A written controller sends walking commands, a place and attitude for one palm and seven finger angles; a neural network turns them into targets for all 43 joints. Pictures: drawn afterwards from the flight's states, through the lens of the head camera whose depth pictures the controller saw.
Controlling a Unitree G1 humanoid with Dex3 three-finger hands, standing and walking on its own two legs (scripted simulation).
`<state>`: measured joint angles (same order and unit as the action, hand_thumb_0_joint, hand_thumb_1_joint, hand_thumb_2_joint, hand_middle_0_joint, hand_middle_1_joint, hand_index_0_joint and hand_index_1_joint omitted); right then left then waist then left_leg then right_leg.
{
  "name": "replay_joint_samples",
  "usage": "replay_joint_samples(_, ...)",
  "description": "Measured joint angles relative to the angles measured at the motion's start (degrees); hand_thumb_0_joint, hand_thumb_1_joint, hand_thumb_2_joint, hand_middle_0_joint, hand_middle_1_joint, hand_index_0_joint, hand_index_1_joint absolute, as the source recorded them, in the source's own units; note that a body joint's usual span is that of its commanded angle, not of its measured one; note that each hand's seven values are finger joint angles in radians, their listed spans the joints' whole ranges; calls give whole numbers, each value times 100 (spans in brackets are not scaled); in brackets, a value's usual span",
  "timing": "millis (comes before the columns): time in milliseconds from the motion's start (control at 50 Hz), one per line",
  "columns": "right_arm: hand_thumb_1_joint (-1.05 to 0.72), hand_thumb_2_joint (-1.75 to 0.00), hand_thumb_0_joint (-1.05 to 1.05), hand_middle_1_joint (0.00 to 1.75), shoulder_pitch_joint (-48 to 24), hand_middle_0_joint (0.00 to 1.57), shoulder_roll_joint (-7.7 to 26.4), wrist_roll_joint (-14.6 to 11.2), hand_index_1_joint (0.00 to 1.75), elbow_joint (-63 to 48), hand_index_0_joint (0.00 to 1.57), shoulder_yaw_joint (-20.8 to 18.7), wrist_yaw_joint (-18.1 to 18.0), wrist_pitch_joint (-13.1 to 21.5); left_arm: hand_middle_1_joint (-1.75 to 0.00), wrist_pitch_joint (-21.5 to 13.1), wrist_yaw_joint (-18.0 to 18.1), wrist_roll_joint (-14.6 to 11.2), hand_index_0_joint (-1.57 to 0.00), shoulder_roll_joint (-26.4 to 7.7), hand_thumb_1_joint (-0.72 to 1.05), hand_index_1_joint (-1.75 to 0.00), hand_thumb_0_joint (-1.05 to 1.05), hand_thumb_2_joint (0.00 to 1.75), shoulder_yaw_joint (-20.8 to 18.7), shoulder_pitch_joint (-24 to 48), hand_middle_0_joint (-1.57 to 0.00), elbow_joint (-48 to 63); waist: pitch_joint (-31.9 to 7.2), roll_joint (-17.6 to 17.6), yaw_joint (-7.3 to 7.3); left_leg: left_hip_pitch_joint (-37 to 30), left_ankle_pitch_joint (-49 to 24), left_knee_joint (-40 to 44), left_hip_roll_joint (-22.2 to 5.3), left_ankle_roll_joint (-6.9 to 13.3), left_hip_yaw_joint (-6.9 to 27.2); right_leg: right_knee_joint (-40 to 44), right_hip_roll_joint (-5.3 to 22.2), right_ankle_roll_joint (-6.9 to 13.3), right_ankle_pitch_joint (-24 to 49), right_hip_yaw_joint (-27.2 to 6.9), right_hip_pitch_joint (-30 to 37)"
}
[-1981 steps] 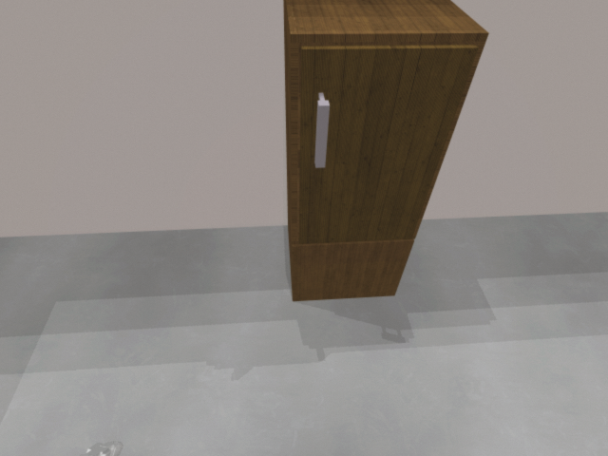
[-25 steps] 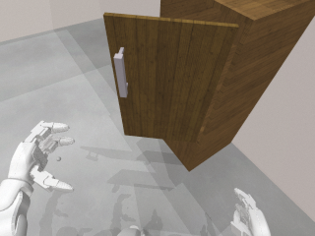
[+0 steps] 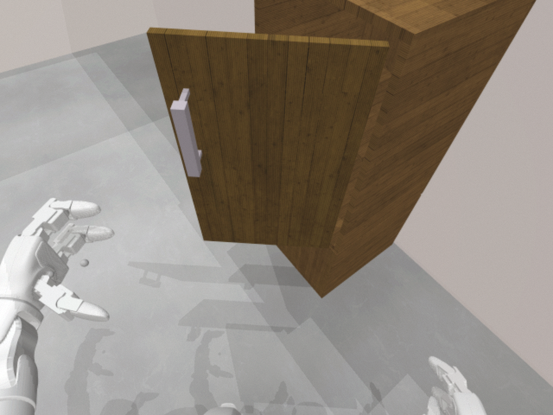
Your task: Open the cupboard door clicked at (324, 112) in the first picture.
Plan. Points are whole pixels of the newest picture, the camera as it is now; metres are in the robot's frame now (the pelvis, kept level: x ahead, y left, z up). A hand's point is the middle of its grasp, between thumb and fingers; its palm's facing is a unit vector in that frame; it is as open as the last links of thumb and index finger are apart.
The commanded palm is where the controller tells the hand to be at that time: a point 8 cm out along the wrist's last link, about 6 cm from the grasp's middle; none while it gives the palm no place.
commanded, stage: raise the hand with hooked fingers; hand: left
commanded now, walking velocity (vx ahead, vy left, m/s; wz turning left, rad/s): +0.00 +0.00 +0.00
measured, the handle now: (190, 134) +0.57 +0.19 +0.06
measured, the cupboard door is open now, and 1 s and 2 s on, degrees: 50 50 50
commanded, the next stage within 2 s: move the hooked fingers beside the handle in 0.22 s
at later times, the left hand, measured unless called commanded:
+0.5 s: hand (86, 255) +0.30 +0.27 +0.07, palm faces +0.04 -1.00 -0.01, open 14.0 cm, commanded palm +0.28 +0.32 +0.07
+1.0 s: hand (110, 209) +0.38 +0.27 +0.07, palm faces -0.01 -1.00 -0.01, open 14.0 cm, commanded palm +0.36 +0.31 +0.07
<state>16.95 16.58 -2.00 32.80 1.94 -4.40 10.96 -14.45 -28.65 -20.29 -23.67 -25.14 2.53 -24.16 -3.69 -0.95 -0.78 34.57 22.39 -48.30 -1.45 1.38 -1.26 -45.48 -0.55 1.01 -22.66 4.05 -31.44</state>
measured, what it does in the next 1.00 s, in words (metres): stands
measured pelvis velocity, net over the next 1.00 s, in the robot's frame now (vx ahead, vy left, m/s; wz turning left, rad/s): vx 0.00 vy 0.01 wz -0.01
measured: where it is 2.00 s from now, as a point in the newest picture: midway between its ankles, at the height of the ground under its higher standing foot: outside the picture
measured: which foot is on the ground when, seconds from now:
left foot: down 0.00-1.00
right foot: down 0.00-1.00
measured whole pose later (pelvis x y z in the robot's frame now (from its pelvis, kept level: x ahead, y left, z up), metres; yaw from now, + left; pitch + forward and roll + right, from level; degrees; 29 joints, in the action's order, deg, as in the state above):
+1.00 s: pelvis +0.00 +0.01 -0.01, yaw -1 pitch +12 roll -2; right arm 19.7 16.4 -1.8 34.8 2.0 -4.1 6.0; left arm -17.5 -28.2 -15.3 -27.8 -24.6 24.7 -45.0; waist -4.0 -0.7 -2.9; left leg 40.2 23.0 -50.8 -1.4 2.2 -1.6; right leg -47.2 -0.5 0.3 -22.7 3.6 -36.8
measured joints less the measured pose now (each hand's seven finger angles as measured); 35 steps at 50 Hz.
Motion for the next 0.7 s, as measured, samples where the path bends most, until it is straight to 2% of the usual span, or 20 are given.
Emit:
replay_joint_samples(100,-90,-90,1,30,-32,21,-38,-3,30,10,21,10,-10,-29,-120,-125,74,42,-30,28,-49,-120,-1,30,-16,-27,-30,25,26,-8,-1,-14,-1,-9,-18,-23,29,-1,-20,24,-2,26,24)
replay_joint_samples(360,-90,-90,1,30,-160,21,-84,-37,30,9,21,88,-56,-44,-120,-74,-97,-37,-30,-18,-50,-120,-1,30,19,146,-30,-306,-14,-57,52,-27,-35,17,-7,-31,34,-2,-12,29,12,29,27)
replay_joint_samples(500,-90,-90,1,30,-192,21,-59,-26,30,83,21,96,-112,-38,-120,-180,-45,95,-30,-46,-50,-120,-1,30,42,668,-30,-691,61,-23,61,85,-39,-63,14,-23,76,-66,9,23,7,71,-58)
replay_joint_samples(700,-90,-90,1,30,-68,21,-62,-7,30,140,21,106,-84,-182,-120,-112,-63,301,-30,-306,-50,-120,-1,30,15,1519,-30,-1494,23,36,-113,274,-22,-112,1,7,13,-108,1,-3,22,6,-270)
